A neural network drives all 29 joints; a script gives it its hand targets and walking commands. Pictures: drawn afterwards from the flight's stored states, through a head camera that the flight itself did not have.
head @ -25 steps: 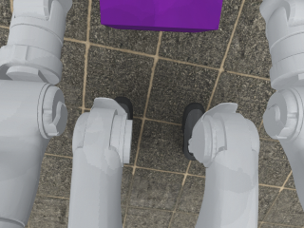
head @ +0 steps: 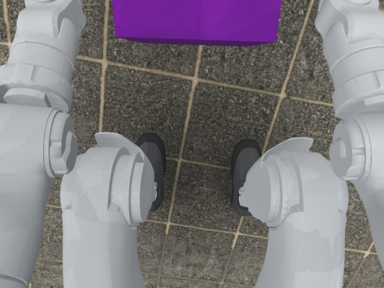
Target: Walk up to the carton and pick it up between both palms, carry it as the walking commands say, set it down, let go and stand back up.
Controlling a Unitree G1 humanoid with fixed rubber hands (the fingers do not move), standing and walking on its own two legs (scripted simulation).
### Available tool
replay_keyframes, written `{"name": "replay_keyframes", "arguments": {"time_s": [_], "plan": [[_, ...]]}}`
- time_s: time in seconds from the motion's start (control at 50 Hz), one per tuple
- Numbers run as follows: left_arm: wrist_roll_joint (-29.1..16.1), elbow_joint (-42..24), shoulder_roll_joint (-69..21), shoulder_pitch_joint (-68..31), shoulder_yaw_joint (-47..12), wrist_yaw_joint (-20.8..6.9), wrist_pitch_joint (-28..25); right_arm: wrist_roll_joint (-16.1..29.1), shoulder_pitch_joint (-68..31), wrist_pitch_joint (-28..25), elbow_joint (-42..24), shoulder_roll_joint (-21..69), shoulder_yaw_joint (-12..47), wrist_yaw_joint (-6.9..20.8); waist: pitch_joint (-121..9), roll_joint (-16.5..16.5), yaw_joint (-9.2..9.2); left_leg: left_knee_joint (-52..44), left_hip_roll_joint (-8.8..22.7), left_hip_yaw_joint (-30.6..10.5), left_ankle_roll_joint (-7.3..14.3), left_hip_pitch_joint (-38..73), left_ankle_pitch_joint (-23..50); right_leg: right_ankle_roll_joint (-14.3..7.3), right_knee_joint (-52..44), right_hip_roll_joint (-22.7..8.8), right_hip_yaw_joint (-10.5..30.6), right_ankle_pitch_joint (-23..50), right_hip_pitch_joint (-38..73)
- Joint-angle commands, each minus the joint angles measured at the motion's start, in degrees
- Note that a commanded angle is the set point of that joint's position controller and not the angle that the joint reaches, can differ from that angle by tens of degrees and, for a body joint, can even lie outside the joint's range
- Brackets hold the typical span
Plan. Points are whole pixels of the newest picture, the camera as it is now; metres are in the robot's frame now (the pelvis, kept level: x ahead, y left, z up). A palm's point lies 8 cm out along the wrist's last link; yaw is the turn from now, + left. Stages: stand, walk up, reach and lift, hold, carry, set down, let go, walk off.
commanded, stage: reach and lift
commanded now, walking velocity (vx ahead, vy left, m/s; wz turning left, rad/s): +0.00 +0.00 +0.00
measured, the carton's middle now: out of the picture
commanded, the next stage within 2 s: none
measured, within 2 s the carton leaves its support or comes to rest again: leaves its support in 1.30 s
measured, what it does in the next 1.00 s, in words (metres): stands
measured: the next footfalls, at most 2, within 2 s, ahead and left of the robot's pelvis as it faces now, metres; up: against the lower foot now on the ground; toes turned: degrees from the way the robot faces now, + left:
none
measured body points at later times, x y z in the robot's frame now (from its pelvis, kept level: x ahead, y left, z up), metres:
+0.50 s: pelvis +0.00 +0.00 +0.01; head +0.39 +0.01 +0.21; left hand +0.55 +0.18 -0.21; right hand +0.56 -0.14 -0.21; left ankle +0.11 +0.12 -0.32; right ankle +0.10 -0.12 -0.32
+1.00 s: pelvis -0.01 +0.00 +0.00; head +0.38 +0.01 +0.22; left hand +0.55 +0.18 -0.21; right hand +0.55 -0.14 -0.21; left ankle +0.11 +0.12 -0.32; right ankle +0.10 -0.12 -0.32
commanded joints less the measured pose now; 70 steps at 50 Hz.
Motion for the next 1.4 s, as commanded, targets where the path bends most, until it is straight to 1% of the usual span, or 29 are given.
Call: {"name": "replay_keyframes", "arguments": {"time_s": [0.0, 0.06, 0.08, 0.12, 0.14, 0.24, 0.28, 0.32, 0.38, 0.48, 0.5, 0.54, 0.58, 0.64, 0.66, 0.72, 0.74, 0.8, 0.88, 0.94, 0.98, 1.04, 1.06, 1.12, 1.16, 1.2, 1.24, 1.32, 1.38], "plan": [[-0.8, -13.51, 10.2, -21.47, 0.03, 1.21, -2.81, 1.95, -19.0, -2.6, -10.64, -7.98, -1.07, 0.12, -82.99, 0.47, -0.17, -7.4, -0.27, -0.12, -2.18, 41.34, 31.59, 0.89, -7.62, 0.45, -2.4, 27.69, 30.27], [-1.67, -8.45, 7.14, -19.74, -0.7, 1.1, -1.78, 1.79, -22.4, -2.74, -9.77, -6.96, 1.66, 0.3, -80.0, -0.51, 1.77, -7.99, -0.84, 0.61, -2.46, 38.57, 29.35, 0.58, -9.28, 0.04, -1.24, 26.0, 31.42], [-3.53, -7.33, 4.67, -19.73, -2.85, 0.56, -1.33, 2.52, -22.3, -2.67, -11.35, -7.04, 2.24, 0.41, -80.35, -2.92, 0.47, -8.16, -0.75, -0.37, -1.79, 37.4, 27.94, 0.99, -8.81, 0.02, -1.68, 25.5, 33.02], [-1.62, -7.09, 7.04, -21.93, -0.91, 0.85, -1.16, 1.93, -23.24, -1.98, -9.42, -6.67, 0.91, -0.05, -76.25, -0.4, 2.33, -9.14, -0.89, -0.23, -1.61, 37.23, 27.55, 0.97, -9.14, 0.0, -1.75, 23.88, 28.15], [-2.14, -6.35, 5.55, -21.32, -2.21, 0.71, -0.92, 1.29, -24.28, -2.37, -9.54, -8.77, -0.14, 0.27, -76.16, -0.37, -0.44, -9.91, -0.93, -1.18, -1.94, 37.92, 25.04, 1.02, -9.06, 0.07, -2.58, 22.24, 28.18], [0.38, -3.07, 6.53, -24.64, -0.25, 1.0, -1.01, 0.08, -22.3, -1.1, -1.17, -6.54, -0.9, 0.52, -70.98, -0.19, 0.8, -10.87, -1.15, 1.03, -2.61, 35.44, 18.14, 0.86, -10.79, 0.61, -2.01, 16.17, 28.0], [0.58, -3.7, 3.94, -22.15, 0.47, 1.12, -1.47, -1.93, -20.95, -1.64, -1.09, -5.17, -1.92, -0.04, -71.33, -1.3, -0.71, -10.21, -1.53, 0.38, -2.34, 33.76, 21.51, 0.48, -10.74, 0.68, -1.1, 20.38, 28.95], [2.33, -2.47, 3.41, -21.36, 0.29, 1.06, -1.57, -1.25, -20.55, -2.22, -2.5, -3.46, 0.02, 0.49, -73.53, -3.1, 0.76, -9.91, -1.77, 0.34, -1.97, 36.57, 24.15, 1.29, -10.3, 1.21, -1.82, 22.58, 30.45], [3.24, -5.09, 2.55, -22.3, 0.3, 1.2, -2.41, -0.99, -23.31, -3.21, -5.69, -3.47, -1.06, -0.11, -76.37, 0.57, 1.54, -8.75, -2.55, 0.32, -2.23, 37.99, 29.24, 1.36, -10.01, 1.44, -1.09, 27.59, 31.34], [-0.6, -9.23, -2.06, -22.88, -2.75, 1.21, -3.22, 0.51, -21.77, -3.53, -6.23, 2.02, 2.82, -0.63, -79.14, 0.06, 0.69, -8.57, -2.83, 0.91, -2.26, 38.65, 31.88, 0.81, -10.31, 2.29, -0.64, 30.49, 35.2], [-1.26, -8.13, -1.21, -25.04, -2.97, 1.1, -3.14, 0.84, -21.45, -3.37, -5.89, 2.5, 4.51, -0.52, -79.42, -3.5, -0.49, -7.98, -2.66, 1.54, -2.49, 37.29, 28.55, 1.09, -10.41, 2.49, -0.84, 28.43, 36.7], [-1.81, -6.89, -5.54, -21.48, -4.23, 0.73, -2.87, 0.01, -21.84, -4.03, -7.79, 2.64, 4.42, -0.76, -79.31, -1.31, -1.43, -7.88, -3.21, 0.94, -2.62, 36.29, 30.78, 0.49, -10.28, 2.54, -0.17, 31.65, 37.66], [-1.92, -7.93, -5.76, -23.25, -5.47, 0.67, -3.56, 2.53, -24.58, -4.3, -10.32, 5.47, 6.08, -0.33, -80.79, -1.35, 0.66, -8.4, -2.82, 0.17, -1.61, 41.04, 33.44, 1.28, -9.62, 2.88, -1.53, 32.38, 35.65], [-1.99, -7.75, -9.3, -25.94, -6.55, -0.14, -3.4, 2.86, -26.23, -3.93, -9.79, 9.4, 6.76, 1.04, -78.87, -0.59, -0.04, -9.74, -3.04, -0.25, -1.24, 40.16, 28.77, 1.04, -9.82, 3.17, -2.24, 27.78, 33.88], [-0.2, -8.83, -14.48, -25.53, -6.14, -0.61, -3.4, 3.09, -26.93, -4.3, -10.96, 13.01, 6.98, 1.6, -78.1, 1.14, 2.62, -9.22, -3.69, 1.21, -2.19, 37.52, 29.21, 0.28, -10.33, 3.47, -0.72, 28.22, 31.35], [-0.85, -10.88, -19.49, -30.01, -8.48, -2.46, -2.96, 3.39, -32.01, -3.21, -10.88, 20.81, 8.44, 3.86, -79.14, 0.82, 1.96, -9.57, -3.64, 0.45, -1.57, 41.18, 30.17, 0.68, -9.91, 3.57, -1.91, 27.43, 31.86], [-0.81, -12.6, -23.65, -32.1, -8.96, -3.72, -2.55, 1.3, -32.53, -3.03, -11.32, 22.62, 7.19, 4.86, -77.58, -0.19, -1.22, -9.56, -3.76, -0.08, -1.07, 40.49, 28.74, 0.6, -9.89, 3.87, -2.37, 25.98, 29.92], [1.45, -7.77, -39.2, -33.63, -8.59, -8.52, -0.4, -0.11, -39.72, -1.86, -11.61, 36.94, 10.46, 9.42, -71.3, -2.78, 0.92, -9.55, -4.78, 0.12, -0.71, 36.31, 25.55, 0.03, -10.49, 3.98, -2.07, 23.94, 29.07], [3.92, -12.59, -48.06, -37.12, -10.47, -11.9, 1.34, -1.38, -37.08, -0.53, -10.26, 47.51, 6.17, 13.19, -69.85, 2.13, -0.47, -9.2, -4.86, 1.26, -0.86, 36.16, 25.06, -0.85, -8.59, 5.21, -3.82, 22.93, 25.78], [3.76, -11.03, -54.33, -33.87, -7.46, -13.96, 2.36, -2.7, -37.92, 0.28, -13.29, 49.13, 7.12, 14.74, -68.91, -1.7, -1.26, -8.63, -5.72, 0.57, -0.06, 34.46, 25.8, -0.88, -9.27, 5.11, -4.2, 23.4, 25.79], [4.95, -10.92, -52.75, -32.67, -7.43, -14.23, 3.0, -0.96, -40.61, 0.22, -15.7, 50.6, 8.41, 15.46, -70.04, 0.44, 2.77, -9.25, -5.34, 1.71, -0.26, 36.04, 25.95, -0.46, -8.79, 5.12, -4.38, 23.08, 26.95], [2.3, -15.31, -53.2, -36.85, -9.38, -14.9, 2.24, -0.78, -39.14, 0.78, -15.2, 52.06, 9.57, 15.36, -70.89, -2.14, 1.68, -6.93, -5.95, 2.87, -0.16, 32.14, 27.13, -0.85, -8.7, 5.24, -3.81, 25.24, 30.24], [2.71, -16.12, -53.46, -36.12, -9.8, -14.65, 2.86, 0.82, -39.18, 0.74, -16.05, 52.85, 9.89, 15.33, -71.98, 1.23, 2.63, -7.23, -5.12, 2.31, -0.17, 34.96, 27.02, -1.24, -8.51, 5.12, -3.05, 25.31, 29.18], [0.66, -15.49, -53.83, -37.01, -9.69, -14.6, 2.98, 0.15, -38.63, 0.99, -17.45, 51.75, 10.69, 15.11, -72.61, -3.19, -0.45, -6.73, -5.65, 3.34, -0.54, 31.96, 26.24, -1.13, -8.96, 5.12, -4.05, 25.31, 31.91], [1.87, -16.61, -52.16, -37.54, -9.5, -14.23, 3.12, 1.42, -42.08, 0.99, -20.2, 53.63, 11.86, 14.75, -75.73, -2.36, 2.9, -6.87, -5.37, 3.13, 0.1, 34.6, 26.48, -0.51, -8.63, 5.22, -3.52, 25.56, 33.31], [-0.52, -18.26, -55.37, -37.43, -11.16, -13.87, 3.23, 2.32, -44.67, 0.43, -23.54, 49.93, 12.31, 13.64, -81.77, -1.21, 0.37, -6.6, -5.62, 2.52, 0.35, 37.7, 30.48, -0.39, -8.05, 5.18, -4.05, 28.87, 36.61], [-0.41, -21.8, -53.8, -38.84, -12.05, -13.29, 2.65, 1.99, -39.99, 1.19, -20.63, 53.91, 12.2, 13.69, -86.15, -0.57, 2.02, -7.21, -5.8, 2.29, -0.28, 43.51, 34.03, -0.71, -7.06, 5.55, -4.13, 31.53, 36.46], [-3.25, -27.48, -57.87, -42.04, -15.38, -12.38, 3.28, 3.3, -45.71, 0.87, -30.19, 54.11, 13.9, 12.48, -100.54, 0.63, -0.86, -7.39, -6.68, 3.57, -1.16, 49.63, 36.84, -0.7, -8.82, 6.44, -6.03, 33.31, 41.97], [-1.73, -27.85, -55.38, -43.74, -13.04, -11.81, 3.95, 2.53, -47.17, 2.23, -28.45, 53.6, 13.43, 12.26, -97.41, 0.75, 2.5, -8.55, -6.36, 4.01, -1.5, 48.07, 32.8, -0.39, -9.71, 6.07, -4.32, 30.03, 39.96]]}}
